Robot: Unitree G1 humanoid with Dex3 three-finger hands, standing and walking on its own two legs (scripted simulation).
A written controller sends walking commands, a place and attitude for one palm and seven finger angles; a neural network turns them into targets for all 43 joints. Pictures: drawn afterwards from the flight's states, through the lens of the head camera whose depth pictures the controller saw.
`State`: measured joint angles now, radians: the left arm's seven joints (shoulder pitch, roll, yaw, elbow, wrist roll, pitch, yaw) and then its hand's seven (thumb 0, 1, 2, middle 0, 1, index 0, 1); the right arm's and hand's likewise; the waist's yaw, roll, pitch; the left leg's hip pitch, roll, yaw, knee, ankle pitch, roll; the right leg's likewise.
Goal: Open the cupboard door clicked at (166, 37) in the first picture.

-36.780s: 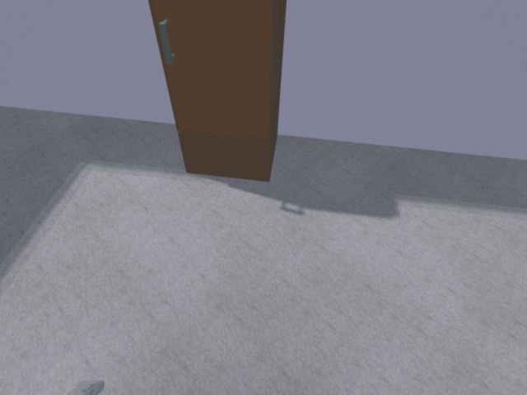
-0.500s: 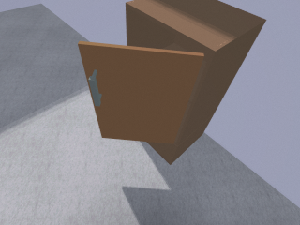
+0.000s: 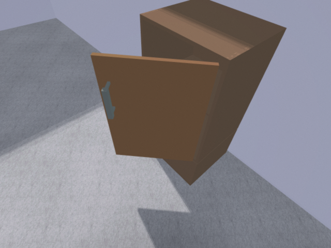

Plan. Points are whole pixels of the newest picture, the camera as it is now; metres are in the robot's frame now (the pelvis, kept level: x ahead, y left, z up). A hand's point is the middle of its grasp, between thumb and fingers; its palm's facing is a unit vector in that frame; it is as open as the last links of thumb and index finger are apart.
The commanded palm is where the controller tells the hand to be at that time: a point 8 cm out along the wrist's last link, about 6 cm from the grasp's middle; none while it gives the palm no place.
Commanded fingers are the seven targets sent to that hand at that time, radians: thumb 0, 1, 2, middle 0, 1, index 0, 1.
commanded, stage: come to a stop and stand still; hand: left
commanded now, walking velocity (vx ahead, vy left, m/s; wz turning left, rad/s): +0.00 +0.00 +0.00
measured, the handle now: (109, 100) +0.61 +0.25 -0.04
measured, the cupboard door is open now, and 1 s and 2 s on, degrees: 43 43 43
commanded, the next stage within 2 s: look again from close up in 0.08 s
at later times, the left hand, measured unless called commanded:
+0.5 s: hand out of the picture +0.01 +0.19 -0.18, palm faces +0.01 -0.97 -0.23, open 7.3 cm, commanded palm none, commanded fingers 0.00 0.90 0.90 -0.20 -0.30 -0.20 -0.30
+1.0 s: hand out of the picture +0.01 +0.18 -0.19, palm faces +0.02 -0.98 -0.17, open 7.3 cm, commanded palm none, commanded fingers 0.00 0.90 0.90 -0.20 -0.30 -0.20 -0.30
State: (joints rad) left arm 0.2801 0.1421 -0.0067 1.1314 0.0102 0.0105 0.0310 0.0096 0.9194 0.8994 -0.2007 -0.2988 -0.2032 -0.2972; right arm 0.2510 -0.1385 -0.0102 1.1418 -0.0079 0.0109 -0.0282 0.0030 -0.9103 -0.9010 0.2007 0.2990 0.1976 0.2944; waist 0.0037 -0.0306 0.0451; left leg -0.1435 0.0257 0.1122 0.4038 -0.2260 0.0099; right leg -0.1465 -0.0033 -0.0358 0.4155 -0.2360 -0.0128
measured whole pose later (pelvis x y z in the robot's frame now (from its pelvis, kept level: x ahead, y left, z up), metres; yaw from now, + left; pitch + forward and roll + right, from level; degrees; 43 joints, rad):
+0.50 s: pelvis +0.00 +0.02 -0.01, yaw +0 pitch -1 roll +0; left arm 0.28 0.15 -0.01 1.09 0.02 -0.01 0.04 0.00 0.91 0.90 -0.20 -0.30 -0.20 -0.30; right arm 0.32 -0.15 0.02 1.08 -0.02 -0.01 -0.02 0.02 -0.93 -0.90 0.20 0.30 0.20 0.29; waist -0.01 0.03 0.02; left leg -0.21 0.00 0.12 0.51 -0.28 0.04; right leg -0.21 -0.03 -0.03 0.53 -0.29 0.01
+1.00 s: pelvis +0.02 +0.01 -0.01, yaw +0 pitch -1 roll +0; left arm 0.33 0.14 0.00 1.09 0.03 -0.01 0.02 0.00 0.91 0.90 -0.20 -0.30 -0.20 -0.30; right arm 0.30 -0.16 0.01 1.08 -0.02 -0.01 -0.01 0.00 -0.91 -0.90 0.20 0.30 0.20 0.29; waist 0.01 0.00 0.03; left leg -0.20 0.02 0.12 0.55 -0.34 0.03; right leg -0.20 -0.02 -0.02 0.55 -0.34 0.00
